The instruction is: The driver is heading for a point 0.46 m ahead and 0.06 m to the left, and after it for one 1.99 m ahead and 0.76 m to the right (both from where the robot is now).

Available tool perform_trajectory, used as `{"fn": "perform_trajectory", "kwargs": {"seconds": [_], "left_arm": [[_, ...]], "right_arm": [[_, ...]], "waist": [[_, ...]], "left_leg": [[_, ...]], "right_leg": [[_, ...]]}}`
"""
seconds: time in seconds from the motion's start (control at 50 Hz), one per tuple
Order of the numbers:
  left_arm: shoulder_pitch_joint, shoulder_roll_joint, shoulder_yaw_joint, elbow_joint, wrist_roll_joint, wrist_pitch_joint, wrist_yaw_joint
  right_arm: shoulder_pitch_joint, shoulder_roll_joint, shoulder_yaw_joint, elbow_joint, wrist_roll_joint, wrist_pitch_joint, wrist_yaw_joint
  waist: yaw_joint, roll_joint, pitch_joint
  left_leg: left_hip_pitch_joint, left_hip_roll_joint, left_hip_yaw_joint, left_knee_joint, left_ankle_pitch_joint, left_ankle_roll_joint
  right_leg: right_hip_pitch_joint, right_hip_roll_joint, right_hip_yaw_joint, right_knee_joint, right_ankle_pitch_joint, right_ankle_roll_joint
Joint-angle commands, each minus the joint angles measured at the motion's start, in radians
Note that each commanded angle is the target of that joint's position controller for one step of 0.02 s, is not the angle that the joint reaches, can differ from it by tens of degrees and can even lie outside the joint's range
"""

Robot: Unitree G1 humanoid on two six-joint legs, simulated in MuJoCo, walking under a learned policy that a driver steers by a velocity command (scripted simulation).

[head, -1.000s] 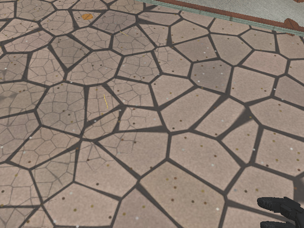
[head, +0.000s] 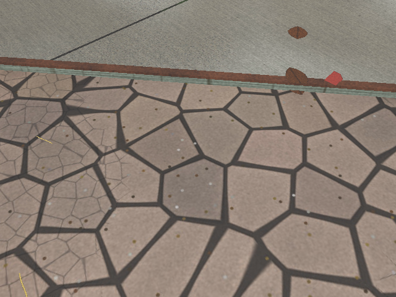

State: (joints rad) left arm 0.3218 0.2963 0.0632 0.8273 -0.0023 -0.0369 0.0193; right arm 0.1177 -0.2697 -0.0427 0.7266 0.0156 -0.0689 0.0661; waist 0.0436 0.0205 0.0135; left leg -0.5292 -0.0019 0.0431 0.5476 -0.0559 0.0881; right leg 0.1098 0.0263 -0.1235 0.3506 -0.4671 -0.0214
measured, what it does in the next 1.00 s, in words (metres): walks ahead: right foot, then left foot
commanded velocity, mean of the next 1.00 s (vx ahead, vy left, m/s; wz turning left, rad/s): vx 0.31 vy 0.00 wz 0.07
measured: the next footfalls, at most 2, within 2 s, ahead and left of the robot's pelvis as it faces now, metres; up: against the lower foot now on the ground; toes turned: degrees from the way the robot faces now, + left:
right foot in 0.46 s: +0.47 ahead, -0.07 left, +0.00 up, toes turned +17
left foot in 0.92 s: +0.46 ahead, +0.15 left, +0.00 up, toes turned -2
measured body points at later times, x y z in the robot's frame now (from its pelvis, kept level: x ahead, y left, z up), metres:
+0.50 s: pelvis +0.30 +0.00 +0.01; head +0.32 +0.00 +0.45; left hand +0.45 +0.29 -0.06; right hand +0.42 -0.28 -0.11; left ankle +0.14 +0.09 -0.70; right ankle +0.44 -0.09 -0.72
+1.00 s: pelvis +0.40 +0.03 +0.02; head +0.42 +0.05 +0.47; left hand +0.51 +0.33 -0.09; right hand +0.57 -0.23 -0.06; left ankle +0.42 +0.15 -0.72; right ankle +0.41 -0.09 -0.67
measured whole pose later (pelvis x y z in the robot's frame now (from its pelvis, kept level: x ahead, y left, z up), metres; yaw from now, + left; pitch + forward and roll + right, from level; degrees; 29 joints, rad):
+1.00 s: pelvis +0.40 +0.03 +0.02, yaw +1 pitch +1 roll +0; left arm 0.20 0.33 0.08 0.71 -0.02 0.03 0.03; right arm 0.15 -0.27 -0.05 0.68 -0.03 -0.01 -0.02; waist 0.02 -0.04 0.02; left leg -0.30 -0.02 -0.04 0.48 -0.21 0.01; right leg -0.46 0.11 0.14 0.90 -0.48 0.02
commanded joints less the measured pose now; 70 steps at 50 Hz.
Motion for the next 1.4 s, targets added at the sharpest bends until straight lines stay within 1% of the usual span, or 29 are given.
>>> {"fn": "perform_trajectory", "kwargs": {"seconds": [0.02, 0.04, 0.06, 0.08, 0.1, 0.12, 0.18, 0.28, 0.38, 0.46, 0.48, 0.5, 0.52, 0.54, 0.58, 0.64, 0.72, 0.8, 0.9, 0.94, 0.96, 0.98, 1.06, 1.14, 1.26, 1.32, 1.34, 1.36, 1.4], "left_arm": [[0.030, 0.108, 0.014, -0.104, 0.017, -0.014, 0.017], [0.054, 0.038, -0.015, -0.111, 0.027, -0.048, -0.003], [-0.028, 0.120, 0.002, -0.128, -0.011, -0.083, -0.026], [-0.107, 0.129, 0.000, -0.158, -0.036, -0.101, -0.034], [-0.141, 0.119, -0.001, -0.168, -0.020, -0.109, -0.032], [-0.145, 0.131, 0.009, -0.165, 0.004, -0.103, -0.025], [-0.089, 0.103, 0.009, -0.163, 0.019, -0.071, -0.020], [-0.248, 0.048, -0.013, -0.203, 0.018, -0.065, -0.016], [-0.327, 0.083, -0.002, -0.224, -0.003, -0.084, -0.036], [-0.173, 0.128, 0.023, -0.183, 0.032, -0.105, -0.039], [-0.068, 0.184, 0.032, -0.177, 0.053, -0.111, -0.038], [0.018, 0.229, 0.048, -0.136, 0.046, -0.093, -0.043], [0.046, 0.175, 0.036, -0.124, -0.002, -0.080, -0.053], [-0.023, 0.134, 0.021, -0.145, -0.013, -0.071, -0.053], [-0.127, 0.092, 0.000, -0.162, -0.002, -0.054, -0.050], [-0.144, 0.129, 0.016, -0.151, 0.007, -0.033, -0.040], [-0.138, 0.185, 0.043, -0.154, -0.010, 0.003, -0.016], [-0.144, 0.171, 0.047, -0.159, -0.019, 0.036, 0.000], [-0.150, 0.133, 0.040, -0.175, -0.026, 0.066, 0.016], [-0.090, 0.083, 0.029, -0.209, -0.017, 0.058, 0.013], [-0.064, 0.160, 0.050, -0.191, -0.003, 0.052, 0.013], [-0.053, 0.194, 0.067, -0.169, -0.013, 0.058, 0.011], [-0.071, 0.124, 0.055, -0.170, -0.019, 0.094, 0.013], [-0.161, 0.086, 0.034, -0.230, -0.020, 0.088, -0.006], [-0.160, 0.106, 0.039, -0.260, -0.018, 0.098, -0.034], [-0.066, 0.139, 0.061, -0.233, -0.013, 0.099, -0.031], [-0.033, 0.259, 0.091, -0.247, -0.012, 0.096, -0.013], [-0.053, 0.294, 0.089, -0.273, 0.019, 0.078, -0.017], [-0.091, 0.216, 0.066, -0.260, 0.023, 0.045, -0.022]], "right_arm": [[0.333, -0.301, -0.107, -0.017, -0.005, 0.001, -0.029], [0.316, -0.276, -0.094, -0.026, 0.013, -0.004, -0.028], [0.314, -0.214, -0.075, -0.028, 0.009, -0.002, -0.031], [0.271, -0.183, -0.067, -0.037, 0.003, -0.002, -0.036], [0.209, -0.170, -0.061, -0.048, 0.000, -0.002, -0.036], [0.161, -0.140, -0.051, -0.062, -0.005, -0.003, -0.040], [0.119, -0.149, -0.051, -0.087, -0.010, -0.001, -0.052], [0.165, -0.190, -0.065, -0.067, 0.005, 0.009, -0.077], [0.242, -0.174, -0.062, -0.035, 0.011, 0.026, -0.084], [0.219, -0.129, -0.047, -0.033, -0.010, 0.034, -0.086], [0.247, -0.090, -0.030, -0.056, -0.028, 0.030, -0.087], [0.414, -0.053, -0.014, -0.028, -0.014, 0.022, -0.084], [0.421, -0.123, -0.022, -0.017, -0.013, 0.021, -0.081], [0.293, -0.172, -0.036, -0.038, -0.010, 0.028, -0.082], [0.133, -0.156, -0.035, -0.084, -0.032, 0.040, -0.089], [0.147, -0.092, -0.023, -0.090, -0.025, 0.047, -0.096], [0.130, -0.098, -0.025, -0.078, -0.020, 0.066, -0.110], [0.044, -0.097, -0.030, -0.101, -0.017, 0.078, -0.106], [0.086, -0.127, -0.049, -0.089, -0.015, 0.035, -0.089], [0.077, -0.241, -0.075, -0.098, -0.069, 0.048, -0.092], [0.059, -0.198, -0.066, -0.110, -0.066, 0.045, -0.091], [0.019, -0.144, -0.051, -0.119, -0.054, 0.042, -0.093], [-0.020, -0.126, -0.043, -0.113, -0.031, 0.051, -0.101], [0.034, -0.161, -0.060, -0.089, -0.032, 0.070, -0.112], [0.023, -0.214, -0.082, -0.072, -0.004, 0.074, -0.092], [0.065, -0.173, -0.074, -0.036, 0.012, 0.067, -0.087], [0.084, -0.109, -0.054, -0.058, -0.038, 0.064, -0.081], [-0.003, -0.107, -0.049, -0.109, -0.048, 0.062, -0.090], [-0.046, -0.160, -0.069, -0.103, -0.015, 0.068, -0.100]], "waist": [[-0.161, 0.097, -0.289], [-0.116, 0.223, -0.395], [-0.165, 0.135, -0.349], [-0.158, 0.067, -0.225], [-0.115, -0.025, -0.117], [-0.081, -0.030, -0.075], [-0.027, 0.022, -0.043], [-0.083, 0.045, -0.014], [-0.117, 0.074, -0.030], [-0.033, 0.091, -0.090], [-0.010, -0.014, -0.237], [-0.035, -0.298, -0.370], [-0.024, -0.270, -0.378], [-0.001, -0.161, -0.253], [-0.018, -0.057, -0.111], [-0.063, -0.137, -0.107], [-0.061, -0.140, -0.171], [-0.042, -0.156, -0.119], [-0.073, -0.146, -0.107], [-0.019, 0.257, -0.097], [-0.027, 0.199, -0.096], [-0.016, 0.129, -0.081], [-0.023, 0.117, -0.037], [-0.074, 0.146, -0.080], [-0.069, 0.167, -0.089], [-0.021, 0.070, -0.102], [-0.044, -0.225, -0.121], [-0.005, -0.321, -0.126], [-0.002, -0.166, -0.106]], "left_leg": [[0.709, 0.173, -0.360, -0.014, -0.019, 0.204], [0.928, 0.334, -0.842, -0.176, -0.139, 0.346], [0.912, 0.313, -0.782, -0.224, -0.245, 0.295], [0.784, 0.279, -0.644, -0.237, -0.236, 0.252], [0.617, 0.240, -0.548, -0.259, -0.147, 0.226], [0.506, 0.207, -0.480, -0.280, -0.052, 0.211], [0.337, 0.163, -0.399, -0.328, 0.105, 0.225], [0.221, 0.069, -0.274, -0.314, 0.081, 0.153], [0.340, 0.118, -0.377, -0.223, -0.041, 0.116], [0.432, 0.079, -0.346, 0.029, 0.281, 0.037], [0.322, 0.015, -0.292, 0.265, 0.137, -0.010], [0.029, -0.122, -0.190, 0.621, -0.434, -0.098], [-0.077, -0.093, -0.216, 0.735, -0.596, -0.115], [-0.123, -0.043, -0.204, 0.779, -0.528, -0.125], [-0.103, 0.017, -0.154, 0.669, -0.436, -0.137], [0.029, 0.013, -0.114, 0.434, -0.418, -0.153], [0.127, -0.021, -0.113, 0.281, -0.305, -0.172], [0.166, -0.040, -0.132, 0.174, -0.245, -0.165], [0.361, 0.015, -0.146, -0.186, -0.056, -0.105], [0.442, 0.384, -0.534, -0.253, 0.195, 0.133], [0.412, 0.421, -0.549, -0.254, 0.208, 0.193], [0.393, 0.362, -0.448, -0.237, 0.192, 0.162], [0.376, 0.238, -0.213, -0.225, 0.226, 0.111], [0.469, 0.269, -0.160, -0.215, 0.259, 0.138], [0.440, 0.314, -0.107, -0.174, 0.252, 0.119], [0.304, 0.249, 0.001, 0.012, 0.067, -0.015], [0.051, 0.135, 0.106, 0.303, -0.323, -0.124], [-0.138, 0.007, 0.009, 0.524, -0.633, -0.169], [-0.140, 0.042, -0.109, 0.644, -0.524, -0.149]], "right_leg": [[-0.448, -0.119, -0.015, 0.772, 0.789, 0.003], [-0.757, 0.080, 0.138, 1.038, -0.080, 0.046], [-0.870, 0.005, 0.265, 1.083, -0.057, 0.018], [-0.895, -0.043, 0.246, 1.028, 0.019, 0.000], [-0.873, -0.081, 0.228, 0.916, 0.076, -0.001], [-0.812, -0.112, 0.224, 0.829, 0.114, 0.007], [-0.720, -0.124, 0.200, 0.713, 0.152, 0.056], [-0.630, -0.067, 0.166, 0.338, 0.472, 0.106], [-0.579, -0.036, 0.199, 0.161, 0.538, 0.083], [-0.385, -0.044, 0.159, 0.073, 0.581, -0.020], [-0.128, -0.195, 0.305, 0.154, 0.889, -0.099], [0.182, -0.399, 0.648, 0.147, 0.992, -0.303], [0.181, -0.428, 0.807, 0.068, 0.806, -0.323], [0.077, -0.380, 0.707, 0.050, 0.731, -0.279], [-0.147, -0.292, 0.541, 0.033, 0.853, -0.232], [-0.263, -0.201, 0.434, 0.013, 0.971, -0.208], [-0.316, -0.203, 0.451, -0.005, 0.842, -0.220], [-0.392, -0.167, 0.507, -0.030, 0.469, -0.188], [-0.415, -0.096, 0.557, 0.093, 0.356, -0.102], [-0.686, 0.115, 0.272, 0.462, -0.164, 0.007], [-0.704, 0.042, 0.274, 0.673, -0.166, 0.049], [-0.704, 0.026, 0.275, 0.757, -0.105, 0.066], [-0.720, -0.004, 0.205, 0.812, 0.051, 0.128], [-0.683, -0.048, 0.159, 0.614, 0.074, 0.140], [-0.494, -0.045, 0.079, 0.335, 0.115, 0.077], [-0.234, -0.023, 0.106, 0.040, 0.406, -0.016], [-0.050, -0.261, 0.426, 0.024, 0.784, -0.111], [-0.093, -0.430, 0.644, 0.019, 0.914, -0.324], [-0.159, -0.328, 0.513, -0.004, 0.736, -0.280]]}}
